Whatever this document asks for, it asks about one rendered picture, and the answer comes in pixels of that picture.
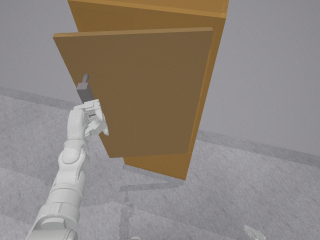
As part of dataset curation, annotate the cupboard door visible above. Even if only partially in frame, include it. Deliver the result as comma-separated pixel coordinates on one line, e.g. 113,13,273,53
53,27,214,158

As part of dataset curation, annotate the left robot upper arm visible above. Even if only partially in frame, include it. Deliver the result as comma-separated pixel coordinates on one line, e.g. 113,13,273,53
26,228,78,240

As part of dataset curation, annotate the handle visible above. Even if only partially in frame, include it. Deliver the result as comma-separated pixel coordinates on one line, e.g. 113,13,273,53
76,73,96,118

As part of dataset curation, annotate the robot right hand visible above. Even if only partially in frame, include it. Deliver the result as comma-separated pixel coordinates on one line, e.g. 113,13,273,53
243,225,266,240

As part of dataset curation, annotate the robot left forearm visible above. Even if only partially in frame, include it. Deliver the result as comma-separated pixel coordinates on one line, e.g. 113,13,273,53
25,139,90,240

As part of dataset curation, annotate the robot left hand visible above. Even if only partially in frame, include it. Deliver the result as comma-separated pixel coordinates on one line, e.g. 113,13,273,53
67,99,109,145

